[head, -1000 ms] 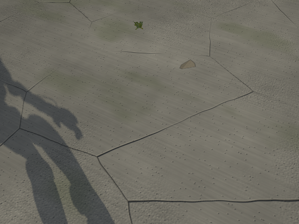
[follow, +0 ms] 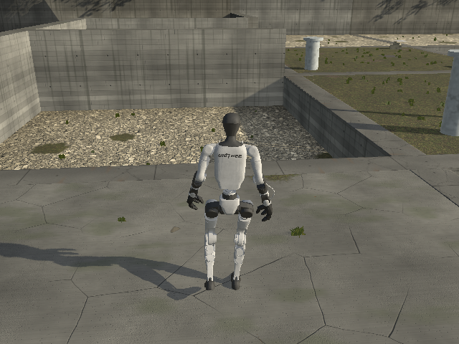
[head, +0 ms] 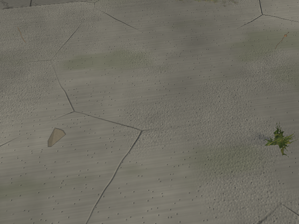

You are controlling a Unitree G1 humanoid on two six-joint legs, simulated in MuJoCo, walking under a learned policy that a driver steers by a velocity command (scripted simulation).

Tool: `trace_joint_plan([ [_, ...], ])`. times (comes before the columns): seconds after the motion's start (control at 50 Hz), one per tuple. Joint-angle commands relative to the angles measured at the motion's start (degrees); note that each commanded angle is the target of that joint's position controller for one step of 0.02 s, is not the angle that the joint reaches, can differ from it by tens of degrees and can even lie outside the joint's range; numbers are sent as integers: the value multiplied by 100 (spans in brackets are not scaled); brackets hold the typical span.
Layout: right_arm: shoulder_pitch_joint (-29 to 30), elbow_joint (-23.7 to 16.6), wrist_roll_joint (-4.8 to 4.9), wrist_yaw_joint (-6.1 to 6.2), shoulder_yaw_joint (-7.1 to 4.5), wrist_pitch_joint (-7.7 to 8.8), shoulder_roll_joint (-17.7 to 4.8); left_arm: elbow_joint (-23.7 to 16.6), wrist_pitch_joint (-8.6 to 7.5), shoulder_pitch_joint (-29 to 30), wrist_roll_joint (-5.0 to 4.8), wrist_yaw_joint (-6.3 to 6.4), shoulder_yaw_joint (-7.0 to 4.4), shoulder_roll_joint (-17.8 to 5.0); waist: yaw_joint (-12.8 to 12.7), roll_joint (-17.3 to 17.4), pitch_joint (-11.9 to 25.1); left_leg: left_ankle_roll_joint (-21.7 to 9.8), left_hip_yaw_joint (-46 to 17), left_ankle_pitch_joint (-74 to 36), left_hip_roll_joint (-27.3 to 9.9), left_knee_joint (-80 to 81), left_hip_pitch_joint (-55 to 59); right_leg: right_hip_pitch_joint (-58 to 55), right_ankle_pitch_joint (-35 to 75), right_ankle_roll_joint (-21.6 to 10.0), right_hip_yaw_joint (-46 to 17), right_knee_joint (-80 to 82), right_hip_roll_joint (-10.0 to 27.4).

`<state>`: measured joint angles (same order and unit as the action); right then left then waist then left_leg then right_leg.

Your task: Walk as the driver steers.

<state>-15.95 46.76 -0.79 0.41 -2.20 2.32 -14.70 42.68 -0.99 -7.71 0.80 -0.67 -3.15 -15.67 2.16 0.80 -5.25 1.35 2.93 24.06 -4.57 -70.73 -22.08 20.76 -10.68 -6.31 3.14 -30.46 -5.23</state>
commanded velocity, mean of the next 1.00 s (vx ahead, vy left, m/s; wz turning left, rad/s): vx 0.20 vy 0.00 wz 0.29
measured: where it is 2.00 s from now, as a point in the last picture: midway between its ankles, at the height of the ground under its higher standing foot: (81, 183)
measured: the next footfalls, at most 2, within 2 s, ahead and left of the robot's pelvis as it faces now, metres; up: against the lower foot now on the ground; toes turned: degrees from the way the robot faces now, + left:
left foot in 0.44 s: +0.17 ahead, +0.11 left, +0.00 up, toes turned +5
right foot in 0.84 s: +0.25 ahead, -0.09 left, +0.00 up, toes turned +22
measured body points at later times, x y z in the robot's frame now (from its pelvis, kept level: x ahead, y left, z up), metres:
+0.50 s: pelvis +0.12 +0.02 +0.00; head +0.15 +0.04 +0.45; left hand +0.19 +0.30 -0.14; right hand +0.24 -0.23 -0.12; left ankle +0.13 +0.11 -0.73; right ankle +0.05 -0.06 -0.68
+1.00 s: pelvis +0.21 +0.01 +0.02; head +0.23 -0.01 +0.47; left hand +0.18 +0.30 -0.09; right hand +0.43 -0.20 -0.10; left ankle +0.17 +0.13 -0.66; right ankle +0.21 -0.10 -0.73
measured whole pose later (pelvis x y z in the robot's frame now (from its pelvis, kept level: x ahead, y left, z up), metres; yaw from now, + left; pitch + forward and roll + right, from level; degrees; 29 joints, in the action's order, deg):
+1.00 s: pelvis +0.21 +0.01 +0.02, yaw +23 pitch +2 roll +0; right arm -13.4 43.8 -2.1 -2.7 -5.1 -0.1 -18.0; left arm 46.0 -3.4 -17.6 1.6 1.5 -1.9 -15.3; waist -0.7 2.8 1.4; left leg -2.0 -4.2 17.6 3.2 -57.4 -29.4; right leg 6.8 -13.8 -1.5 1.4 -18.9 -0.7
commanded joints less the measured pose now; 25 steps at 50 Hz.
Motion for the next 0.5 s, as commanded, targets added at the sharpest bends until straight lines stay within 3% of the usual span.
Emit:
trace_joint_plan([
  [0.02,-573,-212,-117,-2,-118,-135,-582,-142,-100,-435,-85,79,-99,-489,4,-223,925,11,-318,-259,-183,255,-624,-1371,4650,-835,-1399,1158,1662],
  [0.08,-614,-167,-78,-42,-108,-267,-439,9,-186,-604,-30,50,-120,-662,72,-226,990,38,-216,-662,-31,732,-507,-1221,5107,-770,-1057,1286,1502],
  [0.18,-136,-132,-50,-43,-58,-323,-319,272,-175,-776,5,118,37,-390,-99,-445,835,-26,-218,-1401,4,1947,-497,-1420,4636,-370,-637,1424,1371],
  [0.24,146,-126,5,-19,-26,-333,-291,443,-174,-896,67,178,81,-386,-247,-484,705,-133,-261,-1533,135,2605,-240,-1545,4535,-277,-441,1416,1490],
  [0.3,289,-193,-34,-7,-66,-314,-430,538,-90,-960,58,252,24,-570,-324,-542,573,-260,-192,-990,299,2834,-312,-1895,4544,-397,-485,1106,1706],
  [0.38,230,-256,-24,0,-84,-283,-377,591,54,-981,12,343,-65,-697,-344,-458,463,-494,-44,-255,425,3443,-256,-2252,4494,-549,-666,443,1944],
  [0.4,87,-238,-20,8,-87,-264,-348,592,74,-927,-1,363,-90,-737,-237,-389,504,-579,-25,-486,473,3857,29,-2192,4490,-452,-597,128,1878],
  [0.42,-163,-204,-31,22,-107,-221,-405,566,76,-840,-16,384,-120,-792,-49,-235,649,-709,-209,-1443,422,4385,612,-1912,4369,-241,-405,-402,1687],
  [0.44,-548,-171,-66,54,-234,-166,-878,381,38,-722,-19,396,-116,-746,66,302,990,-1071,-1276,-3609,-268,4521,1440,-1185,3179,71,-58,-1533,1166],
  [0.46,-703,-187,-1,53,-413,-186,-1469,148,82,-668,-65,356,-43,-355,61,1365,1059,-2215,-3062,-6715,-1663,4689,2110,411,-1454,465,338,-2996,-117],
  [0.48,-948,-60,131,15,-359,-210,-1228,192,189,-626,73,341,11,-250,85,862,1322,-2520,-3146,-6442,-1840,4867,2032,536,-2777,522,-450,-3658,61],
  [0.5,-630,-119,103,17,-366,-247,-1114,198,223,-523,65,319,-2,-285,-6,494,827,-2410,-2731,-5700,-1516,4944,1696,792,-2458,596,-592,-3973,203],
])
Velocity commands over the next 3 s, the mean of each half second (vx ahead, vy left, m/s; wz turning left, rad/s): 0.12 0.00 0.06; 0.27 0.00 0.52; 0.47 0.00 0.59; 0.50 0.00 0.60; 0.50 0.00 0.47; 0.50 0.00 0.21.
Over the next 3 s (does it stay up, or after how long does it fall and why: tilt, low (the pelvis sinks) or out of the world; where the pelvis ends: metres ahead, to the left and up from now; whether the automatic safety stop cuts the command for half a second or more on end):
stays up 0.82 0.87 0.00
